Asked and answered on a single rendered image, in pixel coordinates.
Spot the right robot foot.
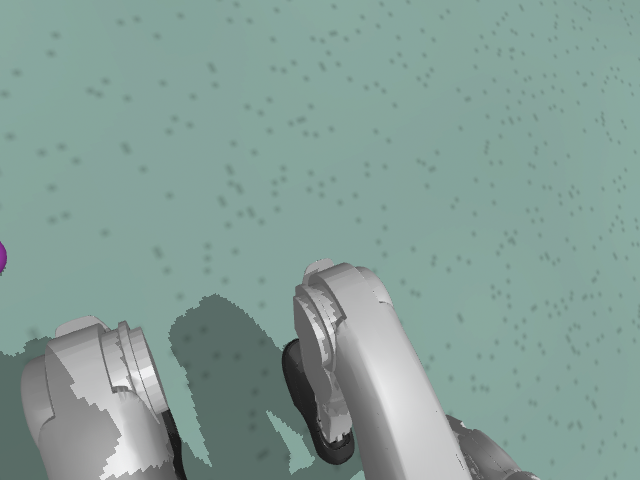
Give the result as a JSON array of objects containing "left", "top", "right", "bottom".
[{"left": 282, "top": 338, "right": 355, "bottom": 465}]

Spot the ball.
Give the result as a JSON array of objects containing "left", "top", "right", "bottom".
[{"left": 0, "top": 242, "right": 7, "bottom": 273}]

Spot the right robot hand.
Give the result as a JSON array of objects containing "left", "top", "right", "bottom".
[{"left": 446, "top": 414, "right": 522, "bottom": 480}]

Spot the left robot foot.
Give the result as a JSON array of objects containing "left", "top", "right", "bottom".
[{"left": 161, "top": 409, "right": 187, "bottom": 480}]

